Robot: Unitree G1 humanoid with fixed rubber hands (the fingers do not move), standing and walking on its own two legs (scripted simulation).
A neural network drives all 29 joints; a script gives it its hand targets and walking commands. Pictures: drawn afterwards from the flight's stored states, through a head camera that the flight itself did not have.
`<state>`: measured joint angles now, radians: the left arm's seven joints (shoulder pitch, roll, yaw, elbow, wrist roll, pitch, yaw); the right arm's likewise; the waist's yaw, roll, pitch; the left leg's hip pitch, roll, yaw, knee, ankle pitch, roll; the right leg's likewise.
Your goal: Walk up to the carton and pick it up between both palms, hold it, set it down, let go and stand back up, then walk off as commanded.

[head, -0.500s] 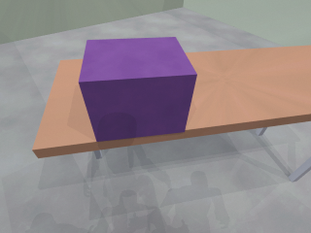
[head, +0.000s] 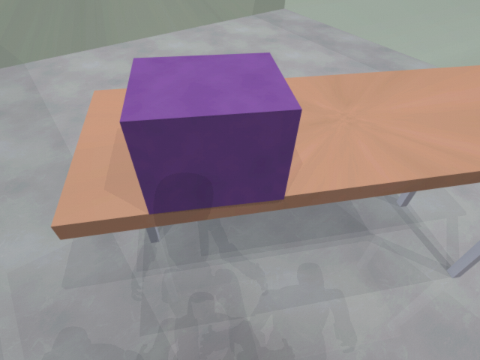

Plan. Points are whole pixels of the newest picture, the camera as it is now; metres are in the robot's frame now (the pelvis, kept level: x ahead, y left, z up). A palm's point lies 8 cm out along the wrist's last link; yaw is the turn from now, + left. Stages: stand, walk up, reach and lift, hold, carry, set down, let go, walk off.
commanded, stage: walk off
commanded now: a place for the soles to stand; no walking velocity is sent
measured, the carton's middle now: (211, 131) +0.54 +0.07 +0.12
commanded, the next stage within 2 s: none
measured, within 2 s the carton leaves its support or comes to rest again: neither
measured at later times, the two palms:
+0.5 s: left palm out of the picture +0.00 +0.28 -0.14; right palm out of the picture -0.01 -0.29 -0.12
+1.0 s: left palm out of the picture -0.11 +0.25 -0.10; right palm out of the picture -0.12 -0.32 -0.16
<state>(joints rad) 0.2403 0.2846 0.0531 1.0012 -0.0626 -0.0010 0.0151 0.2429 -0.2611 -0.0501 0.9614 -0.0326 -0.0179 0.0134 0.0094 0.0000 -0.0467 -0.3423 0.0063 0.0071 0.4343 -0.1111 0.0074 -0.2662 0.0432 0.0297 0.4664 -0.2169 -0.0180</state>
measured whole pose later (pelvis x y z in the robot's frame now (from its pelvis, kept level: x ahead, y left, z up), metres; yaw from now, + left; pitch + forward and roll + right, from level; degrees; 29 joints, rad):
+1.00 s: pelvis -0.21 -0.04 -0.03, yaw +1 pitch -3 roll +2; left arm 0.22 0.29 0.08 0.72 -0.06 0.04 0.02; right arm 0.23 -0.35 -0.05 0.78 -0.02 0.06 -0.02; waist 0.00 0.07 0.12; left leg -0.48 -0.11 -0.09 1.15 -0.44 0.01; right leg -0.44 0.05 -0.03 0.75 -0.26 -0.09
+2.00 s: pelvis -0.45 -0.02 -0.05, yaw +1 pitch -4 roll -2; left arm 0.20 0.31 0.08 0.69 -0.06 0.03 0.02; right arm 0.23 -0.36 -0.05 0.75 -0.02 0.05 -0.01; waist 0.00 0.07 0.19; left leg -0.44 -0.04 -0.13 1.06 -0.50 0.00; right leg -0.49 0.07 0.05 0.85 -0.29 -0.01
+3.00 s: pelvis -0.50 -0.03 -0.04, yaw +0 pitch -3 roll -1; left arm 0.16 0.35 0.07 0.83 -0.06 -0.01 0.02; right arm 0.23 -0.37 -0.05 0.80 -0.02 -0.03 -0.01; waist 0.01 0.02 0.22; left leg -0.41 -0.04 -0.14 0.88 -0.40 -0.01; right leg -0.37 0.07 0.05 0.84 -0.41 -0.01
